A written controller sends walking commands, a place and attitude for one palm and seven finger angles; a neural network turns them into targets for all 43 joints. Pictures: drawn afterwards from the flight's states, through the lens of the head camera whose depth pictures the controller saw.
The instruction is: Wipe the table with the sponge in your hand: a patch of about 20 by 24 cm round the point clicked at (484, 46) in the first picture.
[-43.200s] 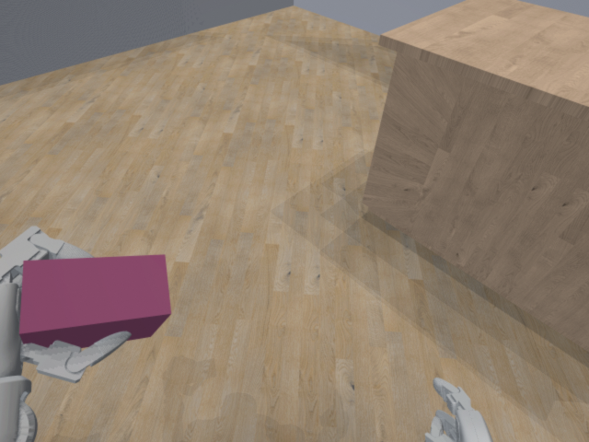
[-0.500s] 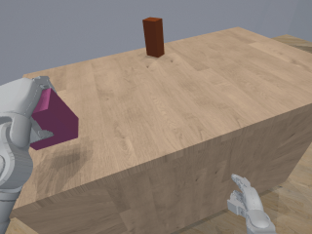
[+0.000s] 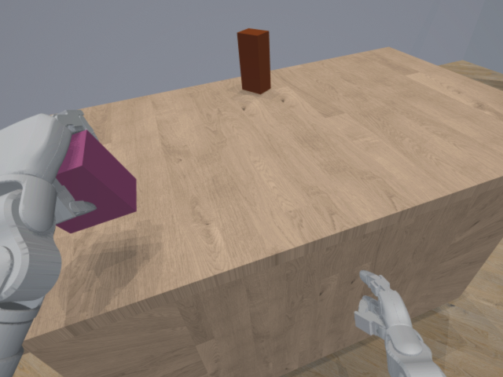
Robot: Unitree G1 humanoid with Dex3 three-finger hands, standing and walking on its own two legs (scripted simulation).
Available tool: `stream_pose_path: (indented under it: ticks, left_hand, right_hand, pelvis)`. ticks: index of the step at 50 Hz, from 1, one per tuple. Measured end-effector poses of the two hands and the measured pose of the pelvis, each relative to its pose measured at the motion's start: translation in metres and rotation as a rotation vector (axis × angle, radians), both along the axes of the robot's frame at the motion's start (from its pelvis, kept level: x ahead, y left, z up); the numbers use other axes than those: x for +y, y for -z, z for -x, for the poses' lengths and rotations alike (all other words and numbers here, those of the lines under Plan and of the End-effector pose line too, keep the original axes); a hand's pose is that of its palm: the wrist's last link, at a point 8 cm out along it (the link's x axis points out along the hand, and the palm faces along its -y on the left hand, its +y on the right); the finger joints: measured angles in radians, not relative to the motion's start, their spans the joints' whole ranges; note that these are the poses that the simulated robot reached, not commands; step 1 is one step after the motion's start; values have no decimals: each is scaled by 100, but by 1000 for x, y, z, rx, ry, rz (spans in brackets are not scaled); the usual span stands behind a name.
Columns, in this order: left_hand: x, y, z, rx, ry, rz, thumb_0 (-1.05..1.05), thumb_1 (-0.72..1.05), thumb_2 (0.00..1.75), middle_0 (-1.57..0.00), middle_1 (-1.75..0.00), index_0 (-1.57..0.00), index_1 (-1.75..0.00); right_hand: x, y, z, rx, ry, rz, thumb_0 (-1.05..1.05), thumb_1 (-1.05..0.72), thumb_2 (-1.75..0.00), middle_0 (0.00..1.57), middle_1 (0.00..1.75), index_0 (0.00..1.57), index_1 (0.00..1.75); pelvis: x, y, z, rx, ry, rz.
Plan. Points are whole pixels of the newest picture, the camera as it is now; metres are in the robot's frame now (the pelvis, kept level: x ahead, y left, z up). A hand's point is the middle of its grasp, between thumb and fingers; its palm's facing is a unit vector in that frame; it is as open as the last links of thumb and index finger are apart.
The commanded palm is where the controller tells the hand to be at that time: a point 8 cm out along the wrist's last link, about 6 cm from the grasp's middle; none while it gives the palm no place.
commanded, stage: bring the sponge back beside the body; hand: left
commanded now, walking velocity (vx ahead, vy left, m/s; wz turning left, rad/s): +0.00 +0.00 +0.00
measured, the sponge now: (87, 192) +0.26 +0.29 +0.21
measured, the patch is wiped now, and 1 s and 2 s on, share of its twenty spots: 0.90 0.90 0.90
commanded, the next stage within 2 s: step back with the hand held close in 1.48 s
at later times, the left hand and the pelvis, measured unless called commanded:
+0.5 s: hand (64, 179) +0.24 +0.28 +0.26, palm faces +0.40 -0.17 -0.90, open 10.1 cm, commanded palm +0.17 +0.29 +0.31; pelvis +0.00 +0.00 +0.00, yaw +0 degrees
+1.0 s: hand (68, 199) +0.21 +0.26 +0.25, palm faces +0.41 -0.21 -0.89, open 10.1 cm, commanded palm +0.15 +0.27 +0.31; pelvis +0.00 -0.01 +0.00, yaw -1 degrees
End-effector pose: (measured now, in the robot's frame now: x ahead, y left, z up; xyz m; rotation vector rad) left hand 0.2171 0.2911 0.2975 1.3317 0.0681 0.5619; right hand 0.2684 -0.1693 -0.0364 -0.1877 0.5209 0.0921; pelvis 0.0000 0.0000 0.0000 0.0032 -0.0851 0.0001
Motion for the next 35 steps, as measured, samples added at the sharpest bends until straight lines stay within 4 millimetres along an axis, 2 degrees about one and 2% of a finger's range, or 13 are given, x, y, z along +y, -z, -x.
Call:
stream_pose_path:
  ticks: [9, 15, 19, 25, 35]
  left_hand:
    - [11, 5, 10, -4, -40, 28, -1, -51, 106, -71, -134, -75, -131]
    - [0, 9, 11, -17, 2, 41, -1, -51, 106, -71, -134, -75, -131]
    - [-7, 5, 14, -40, 30, 30, -1, -51, 106, -72, -134, -75, -131]
    - [-7, 0, 21, -65, 24, 37, -1, -51, 106, -72, -134, -75, -131]
    - [-9, 12, 33, -52, 9, 75, -1, -51, 106, -72, -134, -75, -131]
  right_hand:
    - [-2, 2, 1, 11, 6, 17, 1, -91, -90, 20, 30, 20, 30]
    - [4, 0, -1, -3, 1, 8, 1, -91, -90, 20, 30, 20, 30]
    - [8, -3, -3, -12, -6, -9, 1, -91, -90, 20, 30, 20, 30]
    - [8, -4, -3, -6, -13, -17, 1, -91, -90, 20, 30, 20, 30]
    - [0, -5, -2, -16, -9, 1, 1, -91, -90, 20, 30, 20, 30]
  pelvis:
    - [2, 0, 0, -4, -6, 4]
    - [4, 0, 0, -9, -5, 3]
    - [4, 0, -1, -9, 4, 2]
    - [2, -1, -2, -8, 7, 3]
    - [-2, 0, 1, -16, 2, 3]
